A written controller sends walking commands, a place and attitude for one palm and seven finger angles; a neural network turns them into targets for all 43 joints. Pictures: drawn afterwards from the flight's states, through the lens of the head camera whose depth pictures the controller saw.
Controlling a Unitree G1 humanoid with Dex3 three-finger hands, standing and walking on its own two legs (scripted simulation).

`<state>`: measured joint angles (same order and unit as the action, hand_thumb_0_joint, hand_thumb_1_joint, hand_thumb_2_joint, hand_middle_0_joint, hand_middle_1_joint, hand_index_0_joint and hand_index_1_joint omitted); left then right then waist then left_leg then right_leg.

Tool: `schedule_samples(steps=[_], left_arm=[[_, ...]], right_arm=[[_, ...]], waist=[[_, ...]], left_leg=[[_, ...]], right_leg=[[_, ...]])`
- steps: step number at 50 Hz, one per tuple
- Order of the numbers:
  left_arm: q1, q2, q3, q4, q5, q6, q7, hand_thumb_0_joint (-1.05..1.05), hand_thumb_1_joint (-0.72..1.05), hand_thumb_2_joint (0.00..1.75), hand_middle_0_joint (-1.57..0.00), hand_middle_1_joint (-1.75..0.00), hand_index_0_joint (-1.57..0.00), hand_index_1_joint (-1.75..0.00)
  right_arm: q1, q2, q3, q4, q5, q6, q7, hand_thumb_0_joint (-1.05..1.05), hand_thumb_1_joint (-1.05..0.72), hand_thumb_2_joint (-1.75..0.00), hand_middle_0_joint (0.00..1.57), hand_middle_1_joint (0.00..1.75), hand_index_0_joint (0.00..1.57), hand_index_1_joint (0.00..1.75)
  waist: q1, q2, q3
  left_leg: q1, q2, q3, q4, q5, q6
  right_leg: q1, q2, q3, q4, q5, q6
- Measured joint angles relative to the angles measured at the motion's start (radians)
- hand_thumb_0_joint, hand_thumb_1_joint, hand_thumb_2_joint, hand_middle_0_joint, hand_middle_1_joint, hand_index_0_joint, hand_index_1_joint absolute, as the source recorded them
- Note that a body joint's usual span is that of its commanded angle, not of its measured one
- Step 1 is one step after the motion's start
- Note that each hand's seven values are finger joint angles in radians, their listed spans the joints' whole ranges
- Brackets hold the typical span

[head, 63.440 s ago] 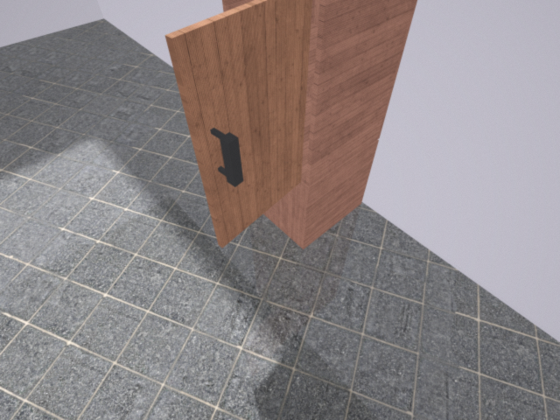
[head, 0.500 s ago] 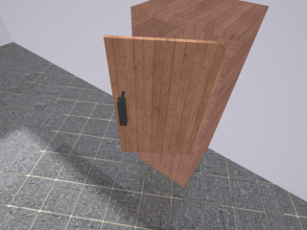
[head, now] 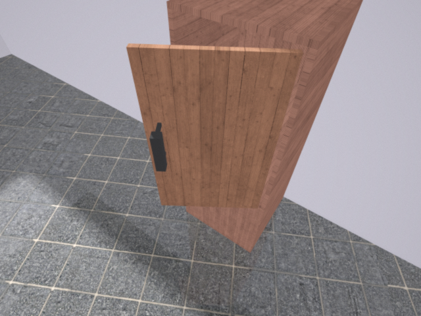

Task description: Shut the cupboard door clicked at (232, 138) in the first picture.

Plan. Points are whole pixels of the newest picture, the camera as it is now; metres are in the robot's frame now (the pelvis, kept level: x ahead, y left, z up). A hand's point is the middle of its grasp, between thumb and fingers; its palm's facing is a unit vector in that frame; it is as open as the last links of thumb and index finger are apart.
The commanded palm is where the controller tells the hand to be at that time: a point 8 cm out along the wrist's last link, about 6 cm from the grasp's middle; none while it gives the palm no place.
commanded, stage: shuffle to correct the standing spot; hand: left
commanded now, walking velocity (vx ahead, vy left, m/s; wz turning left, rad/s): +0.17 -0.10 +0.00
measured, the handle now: (160, 146) +0.52 +0.17 -0.01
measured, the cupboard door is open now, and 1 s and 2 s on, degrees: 33 33 33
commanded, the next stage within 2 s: come to a stop and stand still in 0.18 s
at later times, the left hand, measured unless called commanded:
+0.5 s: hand out of the picture +0.15 +0.15 -0.17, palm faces +0.02 -0.97 -0.25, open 7.3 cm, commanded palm none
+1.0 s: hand out of the picture +0.06 +0.21 -0.18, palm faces +0.08 -0.98 -0.16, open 7.3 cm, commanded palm none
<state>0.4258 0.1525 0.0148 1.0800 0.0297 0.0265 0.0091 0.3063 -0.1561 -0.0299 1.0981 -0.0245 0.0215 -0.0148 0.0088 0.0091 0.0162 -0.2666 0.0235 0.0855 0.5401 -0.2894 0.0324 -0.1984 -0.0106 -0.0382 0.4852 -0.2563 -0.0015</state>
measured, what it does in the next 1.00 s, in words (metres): steps on the spot: right foot, then left foot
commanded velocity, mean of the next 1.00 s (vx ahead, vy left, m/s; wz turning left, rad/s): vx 0.02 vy -0.04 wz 0.00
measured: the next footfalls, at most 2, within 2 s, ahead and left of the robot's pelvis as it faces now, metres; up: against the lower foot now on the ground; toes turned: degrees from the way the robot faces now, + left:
right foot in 0.44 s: +0.17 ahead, -0.18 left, +0.00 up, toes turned -7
left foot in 0.78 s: +0.07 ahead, +0.07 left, +0.00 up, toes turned +1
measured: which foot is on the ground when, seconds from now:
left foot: down 0.00-0.46, up 0.48-0.76, down 0.78-1.00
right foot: down 0.00-0.16, up 0.18-0.42, down 0.44-0.78, up 0.80-1.00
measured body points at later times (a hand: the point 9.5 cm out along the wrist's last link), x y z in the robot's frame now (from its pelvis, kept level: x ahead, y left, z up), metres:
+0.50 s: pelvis +0.09 -0.05 -0.01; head +0.12 -0.06 +0.44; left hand +0.15 +0.20 -0.15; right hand +0.02 -0.25 -0.17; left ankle +0.03 +0.08 -0.73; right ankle +0.13 -0.18 -0.74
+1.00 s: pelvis +0.05 +0.02 +0.01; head +0.06 +0.07 +0.46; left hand +0.06 +0.26 -0.17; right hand +0.11 -0.21 -0.12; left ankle +0.06 +0.07 -0.74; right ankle +0.02 -0.15 -0.66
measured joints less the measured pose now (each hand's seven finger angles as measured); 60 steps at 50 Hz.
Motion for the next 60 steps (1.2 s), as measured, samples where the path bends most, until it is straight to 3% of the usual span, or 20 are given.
schedule_samples(steps=[4, 8, 11, 13, 15, 19, 22, 26, 31, 34, 36, 39, 42, 44, 52, 60], left_arm=[[0.026, -0.021, 0.008, 0.012, -0.008, -0.01, 0.009, 0.0, 0.91, 0.9, -0.2, -0.3, -0.2, -0.3], [0.029, -0.031, 0.013, 0.029, -0.01, -0.008, 0.008, 0.0, 0.91, 0.9, -0.2, -0.3, -0.2, -0.3], [0.012, -0.039, 0.014, 0.032, 0.0, 0.006, 0.0, 0.01, 0.91, 0.9, -0.2, -0.3, -0.2, -0.3], [-0.024, -0.04, 0.018, 0.023, 0.005, 0.012, -0.008, 0.01, 0.91, 0.9, -0.2, -0.3, -0.2, -0.3], [-0.071, -0.034, 0.025, 0.003, 0.004, 0.006, -0.015, 0.01, 0.91, 0.9, -0.2, -0.3, -0.2, -0.3], [-0.147, 0.011, 0.04, -0.026, 0.002, 0.001, -0.001, 0.04, 0.95, 0.9, -0.2, -0.3, -0.21, -0.3], [-0.177, 0.046, 0.046, -0.054, -0.007, -0.031, 0.008, 0.04, 0.95, 0.9, -0.2, -0.3, -0.2, -0.3], [-0.227, 0.023, 0.034, -0.054, -0.009, -0.047, 0.025, 0.02, 0.94, 0.9, -0.2, -0.3, -0.2, -0.3], [-0.278, -0.015, 0.027, -0.082, -0.003, -0.037, 0.04, 0.01, 0.93, 0.9, -0.2, -0.3, -0.2, -0.3], [-0.29, -0.013, 0.037, -0.099, 0.002, -0.023, 0.048, 0.0, 0.94, 0.9, -0.2, -0.3, -0.21, -0.3], [-0.288, -0.002, 0.042, -0.104, 0.007, -0.01, 0.046, 0.0, 0.93, 0.9, -0.2, -0.3, -0.21, -0.3], [-0.269, 0.022, 0.048, -0.108, 0.006, 0.01, 0.039, 0.0, 0.93, 0.9, -0.2, -0.3, -0.21, -0.3], [-0.25, 0.042, 0.056, -0.095, -0.004, 0.039, 0.037, 0.0, 0.92, 0.9, -0.2, -0.3, -0.21, -0.3], [-0.231, 0.049, 0.058, -0.08, -0.003, 0.046, 0.029, 0.0, 0.92, 0.9, -0.2, -0.3, -0.21, -0.3], [-0.119, 0.061, 0.063, -0.033, 0.002, 0.043, 0.008, 0.0, 0.92, 0.9, -0.2, -0.3, -0.2, -0.3], [-0.094, 0.063, 0.069, -0.009, 0.0, 0.067, 0.008, 0.01, 0.92, 0.9, -0.2, -0.3, -0.2, -0.3]], right_arm=[[0.019, 0.012, -0.003, 0.006, 0.002, -0.007, -0.002, 0.0, -0.9, -0.9, 0.2, 0.3, 0.2, 0.3], [0.029, 0.031, -0.003, 0.01, 0.001, -0.032, -0.008, 0.0, -0.9, -0.9, 0.2, 0.3, 0.2, 0.3], [0.039, 0.046, -0.004, 0.002, -0.009, -0.057, -0.015, 0.0, -0.9, -0.9, 0.19, 0.3, 0.2, 0.3], [0.049, 0.052, -0.002, -0.001, -0.011, -0.072, -0.022, 0.0, -0.9, -0.9, 0.2, 0.3, 0.2, 0.3], [0.061, 0.057, 0.0, 0.004, -0.014, -0.079, -0.026, 0.0, -0.9, -0.9, 0.2, 0.3, 0.2, 0.3], [0.077, 0.062, 0.002, 0.023, -0.015, -0.069, -0.028, 0.0, -0.9, -0.9, 0.2, 0.3, 0.2, 0.3], [0.096, 0.066, 0.001, 0.039, -0.005, -0.053, -0.025, 0.0, -0.9, -0.9, 0.2, 0.3, 0.2, 0.3], [0.07, 0.034, -0.017, 0.045, 0.011, -0.012, -0.023, 0.0, -0.9, -0.9, 0.2, 0.3, 0.2, 0.3], [-0.024, 0.006, -0.033, 0.001, 0.012, 0.019, -0.019, 0.0, -0.9, -0.9, 0.19, 0.3, 0.2, 0.3], [-0.084, -0.009, -0.042, -0.043, 0.007, 0.029, -0.01, 0.0, -0.91, -0.9, 0.19, 0.3, 0.19, 0.3], [-0.114, -0.014, -0.045, -0.075, 0.006, 0.024, -0.005, 0.0, -0.91, -0.9, 0.19, 0.3, 0.19, 0.3], [-0.133, -0.016, -0.043, -0.115, 0.006, -0.001, 0.0, 0.0, -0.91, -0.9, 0.19, 0.3, 0.19, 0.3], [-0.13, 0.004, -0.032, -0.129, -0.006, -0.018, 0.0, 0.0, -0.91, -0.9, 0.19, 0.3, 0.19, 0.3], [-0.117, 0.018, -0.017, -0.122, -0.013, -0.02, -0.006, 0.0, -0.91, -0.9, 0.19, 0.3, 0.19, 0.3], [-0.062, 0.031, -0.004, -0.097, -0.006, -0.041, -0.04, 0.0, -0.94, -0.89, 0.2, 0.3, 0.2, 0.3], [0.01, 0.045, -0.001, -0.046, -0.003, -0.037, -0.051, 0.0, -0.92, -0.89, 0.2, 0.3, 0.2, 0.3]], waist=[[0.001, -0.002, -0.013], [-0.004, -0.033, -0.015], [-0.009, -0.053, -0.023], [-0.023, -0.047, -0.018], [-0.034, -0.036, -0.006], [-0.047, -0.014, 0.026], [-0.044, -0.022, 0.041], [-0.049, 0.035, 0.051], [-0.023, 0.017, 0.082], [-0.008, -0.001, 0.09], [-0.003, -0.016, 0.087], [-0.003, -0.041, 0.071], [0.001, -0.072, 0.058], [0.002, -0.074, 0.041], [0.003, -0.067, -0.003], [-0.023, -0.064, 0.011]], left_leg=[[-0.033, 0.02, -0.009, 0.097, -0.074, -0.006], [-0.002, 0.018, 0.008, 0.068, -0.022, -0.002], [0.029, 0.017, 0.039, 0.047, -0.054, 0.0], [0.057, 0.021, 0.045, -0.001, -0.041, -0.006], [0.084, 0.026, 0.041, -0.051, -0.02, -0.011], [0.123, 0.049, 0.032, -0.093, -0.014, -0.038], [0.12, 0.049, 0.023, -0.022, -0.069, -0.067], [0.055, 0.06, -0.024, 0.143, -0.199, -0.061], [-0.074, 0.005, -0.031, 0.384, -0.251, -0.067], [-0.126, -0.009, -0.037, 0.429, -0.217, -0.073], [-0.125, -0.007, -0.038, 0.379, -0.191, -0.073], [-0.049, 0.002, -0.028, 0.16, -0.069, -0.065], [-0.041, -0.019, -0.006, 0.147, -0.06, 0.02], [-0.017, -0.027, -0.002, 0.087, -0.035, 0.044], [0.057, -0.035, 0.02, -0.154, 0.1, 0.06], [0.058, -0.01, 0.037, -0.198, 0.14, 0.056]], right_leg=[[0.005, 0.02, -0.017, 0.004, -0.028, -0.013], [0.0, 0.017, -0.017, 0.066, -0.083, -0.011], [-0.073, 0.005, -0.02, 0.242, -0.172, -0.018], [-0.144, -0.004, -0.026, 0.374, -0.18, -0.016], [-0.195, -0.02, -0.036, 0.411, -0.16, -0.008], [-0.204, -0.048, -0.051, 0.238, -0.058, 0.009], [-0.132, -0.07, -0.047, 0.04, 0.14, 0.018], [-0.114, -0.052, -0.093, 0.081, 0.019, 0.008], [-0.107, -0.07, -0.097, 0.062, 0.041, 0.005], [-0.117, -0.078, -0.096, 0.052, 0.062, 0.015], [-0.132, -0.085, -0.093, 0.059, 0.07, 0.025], [-0.168, -0.097, -0.083, 0.112, 0.059, 0.047], [-0.213, -0.072, -0.002, 0.246, -0.134, 0.037], [-0.227, -0.04, 0.042, 0.342, -0.144, 0.033], [-0.213, 0.021, 0.088, 0.545, -0.039, 0.062], [-0.188, 0.011, 0.103, 0.532, -0.044, 0.072]])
